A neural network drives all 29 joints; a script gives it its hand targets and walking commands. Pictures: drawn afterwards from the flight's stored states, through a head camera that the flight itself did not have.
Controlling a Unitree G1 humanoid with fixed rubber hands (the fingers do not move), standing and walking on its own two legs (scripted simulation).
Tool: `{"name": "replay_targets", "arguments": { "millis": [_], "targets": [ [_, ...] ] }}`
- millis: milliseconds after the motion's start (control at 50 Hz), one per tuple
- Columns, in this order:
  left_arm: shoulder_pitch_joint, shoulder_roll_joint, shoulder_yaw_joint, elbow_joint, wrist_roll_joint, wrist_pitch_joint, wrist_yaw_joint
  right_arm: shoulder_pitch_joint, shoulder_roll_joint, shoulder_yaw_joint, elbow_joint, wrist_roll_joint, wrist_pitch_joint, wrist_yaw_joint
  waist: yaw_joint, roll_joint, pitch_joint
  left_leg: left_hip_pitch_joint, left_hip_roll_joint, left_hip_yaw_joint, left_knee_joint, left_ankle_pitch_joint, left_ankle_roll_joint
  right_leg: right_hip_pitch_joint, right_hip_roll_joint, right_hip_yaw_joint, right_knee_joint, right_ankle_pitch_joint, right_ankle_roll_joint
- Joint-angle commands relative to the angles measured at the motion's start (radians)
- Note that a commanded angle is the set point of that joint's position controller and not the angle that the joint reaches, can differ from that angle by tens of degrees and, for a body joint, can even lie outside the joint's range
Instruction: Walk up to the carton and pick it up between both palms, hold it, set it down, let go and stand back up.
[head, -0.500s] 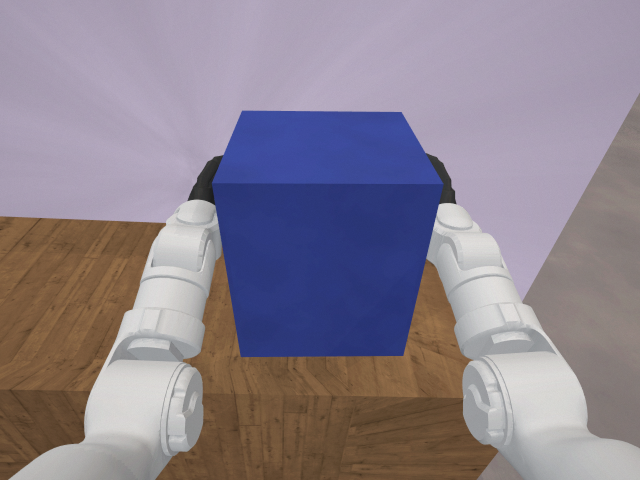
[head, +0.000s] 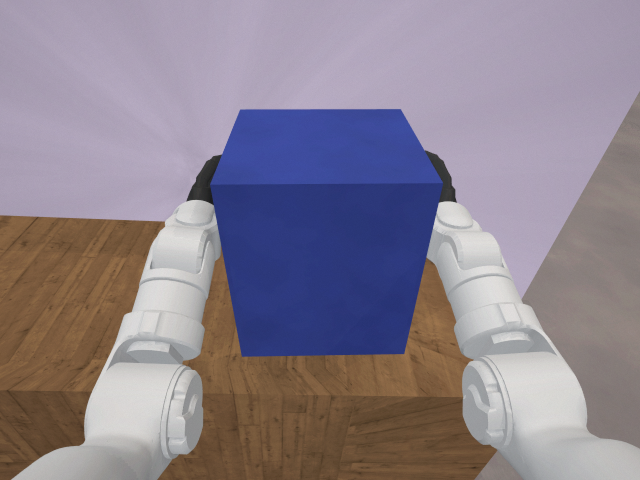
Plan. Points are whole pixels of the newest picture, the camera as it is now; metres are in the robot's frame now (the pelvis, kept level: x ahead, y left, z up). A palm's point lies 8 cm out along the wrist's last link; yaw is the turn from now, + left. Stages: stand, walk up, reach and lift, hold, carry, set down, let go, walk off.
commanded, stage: hold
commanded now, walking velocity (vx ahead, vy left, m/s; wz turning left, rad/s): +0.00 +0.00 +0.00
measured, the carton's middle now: (322, 231) +0.37 +0.01 +0.17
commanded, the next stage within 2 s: set down in 0.64 s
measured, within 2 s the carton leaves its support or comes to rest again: neither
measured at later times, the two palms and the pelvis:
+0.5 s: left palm (203, 211) +0.38 +0.16 +0.19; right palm (439, 210) +0.39 -0.14 +0.21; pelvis +0.00 +0.00 +0.00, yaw +0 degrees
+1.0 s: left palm (194, 200) +0.38 +0.17 +0.21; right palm (435, 201) +0.39 -0.13 +0.22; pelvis +0.00 +0.00 +0.00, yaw +0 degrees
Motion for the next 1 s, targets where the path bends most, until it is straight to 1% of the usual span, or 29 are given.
{"name": "replay_targets", "arguments": {
  "millis": [0,20,60,80,160,180,200,220,240,260,320,340,360,380,440,460,540,560,580,600,620,640,660,720,740,800,820,880,980],
  "targets": [
    [-0.768,-0.787,-0.341,-0.449,-0.1,-0.071,-0.171,-0.839,0.672,0.359,-0.42,0.189,-0.065,0.126,-0.071,0.091,-0.411,0.291,-0.071,-0.04,-0.126,0.177,-0.021,0.171,0.056,-0.008,-0.16,0.113,0.018],
    [-0.771,-0.775,-0.338,-0.416,-0.097,-0.063,-0.172,-0.79,0.654,0.325,-0.355,0.17,-0.047,0.124,-0.102,0.067,-0.343,0.286,-0.071,-0.028,-0.139,0.136,-0.019,0.158,0.05,-0.012,-0.174,0.081,0.024],
    [-0.728,-0.743,-0.248,-0.299,-0.038,-0.044,-0.192,-0.808,0.635,0.304,-0.292,0.152,-0.044,0.129,-0.077,0.076,-0.256,0.221,-0.07,-0.022,-0.167,0.031,0.005,0.147,0.038,0.003,-0.187,-0.007,0.016],
    [-0.711,-0.744,-0.234,-0.332,-0.025,-0.039,-0.193,-0.778,0.651,0.304,-0.296,0.144,-0.042,0.134,-0.062,0.052,-0.267,0.241,-0.072,-0.014,-0.166,0.062,0.005,0.154,0.038,0.002,-0.184,0.008,0.021],
    [-0.742,-0.775,-0.284,-0.324,-0.066,-0.044,-0.202,-0.833,0.646,0.282,-0.338,0.148,-0.054,0.137,-0.098,0.07,-0.275,0.214,-0.07,-0.018,-0.17,0.031,0.001,0.156,0.036,0.004,-0.182,0.001,0.013],
    [-0.761,-0.751,-0.245,-0.291,-0.062,-0.05,-0.198,-0.864,0.658,0.281,-0.325,0.144,-0.06,0.138,-0.073,0.06,-0.29,0.204,-0.071,-0.018,-0.175,0.006,0.009,0.153,0.034,0.006,-0.189,-0.035,0.013],
    [-0.748,-0.764,-0.278,-0.324,-0.059,-0.052,-0.195,-0.834,0.64,0.276,-0.308,0.142,-0.059,0.141,-0.088,0.071,-0.296,0.23,-0.065,-0.025,-0.17,0.048,-0.005,0.158,0.042,-0.006,-0.182,0.004,0.015],
    [-0.783,-0.754,-0.261,-0.304,-0.058,-0.053,-0.196,-0.867,0.654,0.281,-0.297,0.138,-0.062,0.148,-0.072,0.085,-0.274,0.204,-0.065,-0.021,-0.173,-0.009,0.006,0.122,0.032,0.003,-0.185,-0.058,0.011],
    [-0.787,-0.755,-0.262,-0.335,-0.063,-0.056,-0.191,-0.837,0.657,0.291,-0.3,0.142,-0.06,0.148,-0.088,0.061,-0.309,0.216,-0.07,-0.024,-0.167,0.024,0.006,0.157,0.034,0.004,-0.18,-0.011,0.011],
    [-0.756,-0.765,-0.274,-0.35,-0.052,-0.06,-0.187,-0.855,0.672,0.309,-0.337,0.134,-0.068,0.147,-0.072,0.042,-0.311,0.228,-0.075,-0.016,-0.169,0.05,0.004,0.154,0.042,-0.004,-0.185,0.004,0.026],
    [-0.773,-0.779,-0.302,-0.392,-0.083,-0.064,-0.183,-0.785,0.665,0.292,-0.288,0.142,-0.057,0.141,-0.097,0.106,-0.33,0.261,-0.074,-0.021,-0.155,0.125,-0.014,0.155,0.043,-0.009,-0.172,0.078,0.013],
    [-0.716,-0.749,-0.266,-0.32,-0.057,-0.05,-0.192,-0.836,0.646,0.308,-0.34,0.144,-0.061,0.137,-0.08,0.042,-0.317,0.241,-0.075,-0.016,-0.159,0.087,0.006,0.17,0.043,-0.005,-0.185,0.043,0.026],
    [-0.708,-0.749,-0.267,-0.349,-0.05,-0.047,-0.193,-0.8,0.667,0.32,-0.338,0.151,-0.054,0.136,-0.07,0.061,-0.313,0.251,-0.076,-0.016,-0.159,0.121,0.002,0.183,0.038,0.004,-0.175,0.076,0.019],
    [-0.711,-0.741,-0.247,-0.34,-0.041,-0.051,-0.194,-0.844,0.661,0.343,-0.376,0.157,-0.064,0.135,-0.043,0.033,-0.326,0.239,-0.079,-0.009,-0.153,0.104,0.01,0.191,0.045,0.002,-0.174,0.055,0.027],
    [-0.681,-0.757,-0.284,-0.325,-0.062,-0.047,-0.199,-0.808,0.641,0.331,-0.371,0.161,-0.059,0.125,-0.094,0.043,-0.314,0.266,-0.076,-0.017,-0.15,0.112,0.004,0.172,0.045,-0.003,-0.181,0.073,0.027],
    [-0.7,-0.766,-0.303,-0.393,-0.083,-0.056,-0.198,-0.778,0.671,0.344,-0.374,0.162,-0.063,0.123,-0.092,0.083,-0.338,0.257,-0.084,-0.013,-0.136,0.158,-0.003,0.207,0.039,0.009,-0.173,0.146,0.028],
    [-0.743,-0.752,-0.279,-0.332,-0.057,-0.049,-0.197,-0.833,0.639,0.298,-0.329,0.154,-0.051,0.125,-0.1,0.064,-0.294,0.243,-0.078,-0.02,-0.156,0.066,-0.002,0.163,0.04,0.0,-0.181,0.016,0.023],
    [-0.754,-0.761,-0.287,-0.315,-0.059,-0.05,-0.192,-0.833,0.653,0.284,-0.316,0.14,-0.052,0.128,-0.09,0.084,-0.288,0.232,-0.08,-0.01,-0.155,0.057,-0.007,0.138,0.04,-0.009,-0.174,0.012,0.022],
    [-0.744,-0.762,-0.292,-0.336,-0.078,-0.062,-0.194,-0.841,0.666,0.316,-0.367,0.145,-0.067,0.129,-0.095,0.037,-0.315,0.243,-0.077,-0.014,-0.154,0.056,0.006,0.142,0.035,0.0,-0.184,0.018,0.026],
    [-0.764,-0.759,-0.277,-0.363,-0.07,-0.066,-0.186,-0.852,0.673,0.334,-0.355,0.164,-0.062,0.134,-0.069,0.051,-0.345,0.247,-0.078,-0.017,-0.149,0.087,0.006,0.159,0.042,-0.005,-0.17,0.034,0.027],
    [-0.77,-0.769,-0.3,-0.376,-0.09,-0.072,-0.181,-0.845,0.686,0.338,-0.358,0.166,-0.063,0.133,-0.084,0.071,-0.373,0.244,-0.08,-0.018,-0.139,0.103,0.007,0.159,0.038,0.002,-0.166,0.066,0.03],
    [-0.793,-0.781,-0.375,-0.481,-0.119,-0.073,-0.175,-0.914,0.732,0.448,-0.421,0.193,-0.083,0.129,-0.009,0.061,-0.456,0.312,-0.079,0.017,-0.139,0.194,0.008,0.239,0.057,-0.015,-0.156,0.142,0.026],
    [-0.814,-0.772,-0.383,-0.503,-0.131,-0.075,-0.167,-0.925,0.722,0.455,-0.428,0.225,-0.071,0.121,-0.025,0.066,-0.45,0.326,-0.074,0.002,-0.122,0.222,0.011,0.214,0.057,-0.007,-0.158,0.165,0.033],
    [-0.771,-0.726,-0.265,-0.356,-0.066,-0.06,-0.193,-0.911,0.648,0.313,-0.316,0.142,-0.079,0.121,-0.054,0.105,-0.316,0.286,-0.07,0.012,-0.162,0.078,0.0,0.171,0.047,-0.012,-0.191,0.027,0.012],
    [-0.797,-0.704,-0.25,-0.357,-0.058,-0.08,-0.197,-0.918,0.69,0.325,-0.339,0.126,-0.104,0.127,-0.044,0.054,-0.334,0.269,-0.071,0.013,-0.171,0.072,0.007,0.185,0.046,-0.024,-0.187,0.034,0.023],
    [-0.777,-0.702,-0.225,-0.302,-0.028,-0.105,-0.203,-0.919,0.657,0.298,-0.269,0.096,-0.133,0.156,-0.017,0.078,-0.297,0.25,-0.064,0.015,-0.193,0.016,0.009,0.172,0.036,-0.018,-0.195,-0.037,0.013],
    [-0.778,-0.683,-0.187,-0.252,-0.015,-0.113,-0.216,-0.928,0.661,0.257,-0.276,0.054,-0.159,0.159,-0.036,0.056,-0.276,0.234,-0.064,0.018,-0.186,-0.027,0.011,0.155,0.03,-0.027,-0.197,-0.076,0.017],
    [-0.659,-0.606,-0.041,-0.077,0.086,-0.119,-0.263,-0.779,0.617,0.161,-0.086,-0.036,-0.15,0.181,-0.011,0.024,-0.129,0.198,-0.072,0.039,-0.23,-0.112,0.047,0.149,0.012,-0.028,-0.229,-0.189,0.021],
    [-0.715,-0.565,-0.075,-0.139,0.093,-0.168,-0.27,-0.726,0.601,0.097,-0.055,-0.122,-0.215,0.201,-0.028,0.056,-0.178,0.218,-0.063,0.059,-0.244,-0.099,0.023,0.191,0.008,-0.043,-0.191,-0.152,0.022]
  ]
}}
